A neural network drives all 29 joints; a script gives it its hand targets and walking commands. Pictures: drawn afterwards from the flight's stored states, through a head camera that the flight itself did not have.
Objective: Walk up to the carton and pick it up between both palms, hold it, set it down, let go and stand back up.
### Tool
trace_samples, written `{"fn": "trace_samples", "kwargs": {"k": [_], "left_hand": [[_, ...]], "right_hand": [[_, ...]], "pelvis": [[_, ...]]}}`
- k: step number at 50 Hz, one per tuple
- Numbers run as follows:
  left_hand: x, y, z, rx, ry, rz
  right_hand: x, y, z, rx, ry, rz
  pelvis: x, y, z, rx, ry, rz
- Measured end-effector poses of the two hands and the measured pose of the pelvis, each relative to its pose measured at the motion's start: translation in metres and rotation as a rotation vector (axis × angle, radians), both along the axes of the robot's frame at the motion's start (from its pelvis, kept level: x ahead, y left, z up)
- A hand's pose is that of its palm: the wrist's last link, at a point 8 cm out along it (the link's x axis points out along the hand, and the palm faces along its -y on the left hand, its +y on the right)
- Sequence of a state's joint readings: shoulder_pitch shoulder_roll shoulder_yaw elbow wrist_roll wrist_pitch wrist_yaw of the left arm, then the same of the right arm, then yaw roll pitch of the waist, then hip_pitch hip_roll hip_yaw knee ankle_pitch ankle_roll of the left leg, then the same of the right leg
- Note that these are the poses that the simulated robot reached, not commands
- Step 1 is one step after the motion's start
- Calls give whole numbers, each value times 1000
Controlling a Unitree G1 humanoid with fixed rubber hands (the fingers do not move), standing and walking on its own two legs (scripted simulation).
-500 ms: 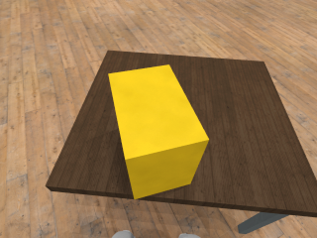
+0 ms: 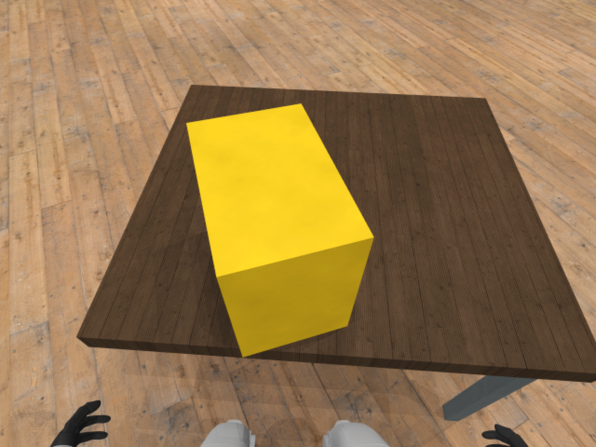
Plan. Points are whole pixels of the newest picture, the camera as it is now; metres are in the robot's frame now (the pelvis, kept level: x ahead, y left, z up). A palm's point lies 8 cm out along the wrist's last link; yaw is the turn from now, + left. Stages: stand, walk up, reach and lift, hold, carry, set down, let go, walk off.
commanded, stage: reach and lift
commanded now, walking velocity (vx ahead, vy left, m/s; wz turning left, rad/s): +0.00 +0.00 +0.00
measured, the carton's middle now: (271, 230) +0.45 +0.05 -0.01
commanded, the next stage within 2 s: none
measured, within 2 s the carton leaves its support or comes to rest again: neither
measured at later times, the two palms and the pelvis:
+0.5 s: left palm (101, 424) +0.17 +0.26 -0.05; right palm (537, 444) +0.15 -0.29 -0.05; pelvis +0.01 -0.01 +0.03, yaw +0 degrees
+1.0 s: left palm (128, 405) +0.19 +0.22 -0.03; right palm (520, 404) +0.19 -0.28 -0.03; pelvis +0.02 +0.00 +0.04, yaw +0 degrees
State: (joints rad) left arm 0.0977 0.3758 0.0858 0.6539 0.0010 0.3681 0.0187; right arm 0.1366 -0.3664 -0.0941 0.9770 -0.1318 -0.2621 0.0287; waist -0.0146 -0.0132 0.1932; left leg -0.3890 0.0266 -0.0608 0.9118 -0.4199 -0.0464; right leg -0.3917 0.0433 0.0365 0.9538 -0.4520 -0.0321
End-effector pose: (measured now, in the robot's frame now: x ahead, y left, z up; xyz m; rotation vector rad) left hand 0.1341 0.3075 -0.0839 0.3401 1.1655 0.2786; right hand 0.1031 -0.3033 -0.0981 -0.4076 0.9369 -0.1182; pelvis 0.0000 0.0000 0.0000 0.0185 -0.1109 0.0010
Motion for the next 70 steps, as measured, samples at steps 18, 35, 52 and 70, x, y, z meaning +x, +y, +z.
{"fn": "trace_samples", "kwargs": {"k": [18,35,52,70], "left_hand": [[42,-40,30,-38,-213,-39],[37,-59,43,-63,-372,-44],[56,-92,54,-113,-525,-61],[73,-124,70,-140,-696,-60]], "right_hand": [[32,3,31,83,-102,34],[64,13,55,149,-228,63],[88,29,68,247,-347,91],[97,38,76,316,-440,115]], "pelvis": [[4,-6,23,6,73,4],[13,-4,35,2,129,7],[24,-5,38,2,156,8],[27,-6,39,4,160,9]]}}
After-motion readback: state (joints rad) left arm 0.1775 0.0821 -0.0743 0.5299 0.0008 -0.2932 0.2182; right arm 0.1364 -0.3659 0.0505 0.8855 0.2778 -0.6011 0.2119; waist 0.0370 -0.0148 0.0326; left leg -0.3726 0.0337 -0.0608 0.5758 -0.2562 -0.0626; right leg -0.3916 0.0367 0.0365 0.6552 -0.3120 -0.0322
